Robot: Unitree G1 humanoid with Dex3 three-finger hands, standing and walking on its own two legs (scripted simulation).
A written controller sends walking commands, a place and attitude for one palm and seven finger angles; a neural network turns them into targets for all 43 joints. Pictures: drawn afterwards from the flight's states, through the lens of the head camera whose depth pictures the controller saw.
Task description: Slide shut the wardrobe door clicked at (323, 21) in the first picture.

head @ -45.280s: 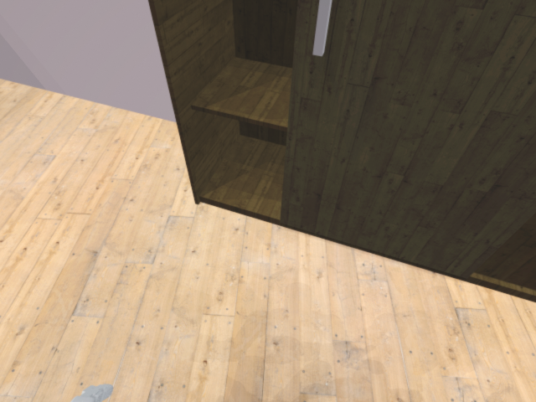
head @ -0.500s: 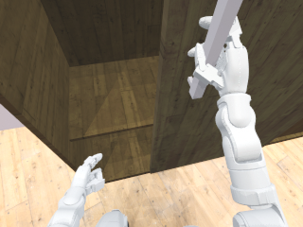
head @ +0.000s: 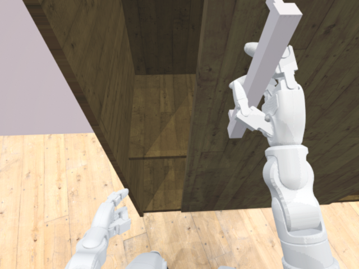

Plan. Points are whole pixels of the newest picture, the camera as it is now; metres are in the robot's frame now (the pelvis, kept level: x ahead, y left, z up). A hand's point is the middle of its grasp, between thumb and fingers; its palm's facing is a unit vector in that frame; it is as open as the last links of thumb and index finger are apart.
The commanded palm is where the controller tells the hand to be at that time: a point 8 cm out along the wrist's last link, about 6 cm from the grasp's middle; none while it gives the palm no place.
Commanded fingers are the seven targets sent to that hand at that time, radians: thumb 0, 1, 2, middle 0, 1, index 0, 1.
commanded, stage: step sideways, sliding the door along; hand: right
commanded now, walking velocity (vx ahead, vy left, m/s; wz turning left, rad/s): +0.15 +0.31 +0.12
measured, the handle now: (249, 80) +0.38 -0.09 +0.23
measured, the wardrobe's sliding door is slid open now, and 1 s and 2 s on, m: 0.20 0.00 0.00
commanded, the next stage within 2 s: stop walking and hold the door there in 1.34 s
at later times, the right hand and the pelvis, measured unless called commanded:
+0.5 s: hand (172, 108) +0.32 +0.03 +0.22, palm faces +0.00 +1.00 -0.09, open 7.2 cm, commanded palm +0.30 +0.02 +0.23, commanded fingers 0.00 -0.90 -0.90 0.45 1.40 0.45 1.40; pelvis -0.05 +0.12 +0.00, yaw +5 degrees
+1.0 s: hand (102, 108) +0.31 +0.13 +0.22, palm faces -0.02 +1.00 -0.06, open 6.6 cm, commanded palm +0.29 +0.11 +0.23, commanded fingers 0.00 -0.90 -0.90 0.45 1.40 0.45 1.40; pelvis -0.07 +0.21 +0.01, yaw +6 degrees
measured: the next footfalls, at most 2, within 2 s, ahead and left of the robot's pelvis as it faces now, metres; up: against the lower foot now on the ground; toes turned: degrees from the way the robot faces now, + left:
left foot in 0.16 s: +0.02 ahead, +0.17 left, +0.00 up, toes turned +3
right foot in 0.32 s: +0.00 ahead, -0.08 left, +0.00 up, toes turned +0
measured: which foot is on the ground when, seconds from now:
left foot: up 0.00-0.14, down 0.16-0.34, up 0.36-0.48, down 0.50-1.00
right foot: down 0.00-0.18, up 0.20-0.30, down 0.32-0.78, up 0.80-0.90, down 0.92-1.00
